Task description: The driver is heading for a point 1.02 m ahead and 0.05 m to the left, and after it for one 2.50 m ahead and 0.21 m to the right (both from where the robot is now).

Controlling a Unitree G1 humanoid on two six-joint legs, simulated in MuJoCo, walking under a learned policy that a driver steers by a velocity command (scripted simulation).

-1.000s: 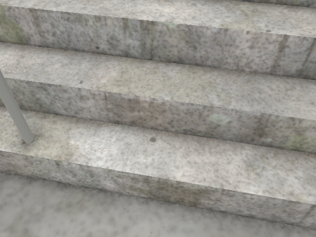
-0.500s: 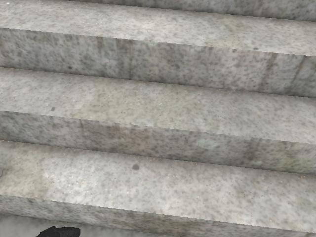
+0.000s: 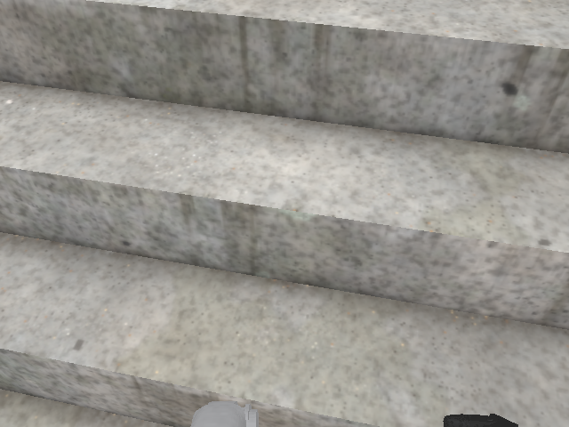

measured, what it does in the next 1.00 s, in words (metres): climbs: left foot 0.20 m higher, then right foot 0.20 m higher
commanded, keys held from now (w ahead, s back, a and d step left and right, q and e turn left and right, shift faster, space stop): w+shift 1.00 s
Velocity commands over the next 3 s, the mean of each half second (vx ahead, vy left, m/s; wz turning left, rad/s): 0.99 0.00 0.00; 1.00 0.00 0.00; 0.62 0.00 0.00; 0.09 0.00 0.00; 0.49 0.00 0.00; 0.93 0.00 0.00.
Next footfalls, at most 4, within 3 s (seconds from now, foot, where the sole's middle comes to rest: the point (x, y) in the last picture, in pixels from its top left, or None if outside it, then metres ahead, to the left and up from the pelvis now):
0.14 left None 0.31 0.11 -0.57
0.56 right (330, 343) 0.53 -0.03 -0.37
0.92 left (238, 152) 0.80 0.15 -0.17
1.30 right None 1.02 0.00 0.03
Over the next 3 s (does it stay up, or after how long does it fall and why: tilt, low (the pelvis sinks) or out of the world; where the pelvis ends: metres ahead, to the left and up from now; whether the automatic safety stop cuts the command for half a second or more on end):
stays up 1.38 0.13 1.04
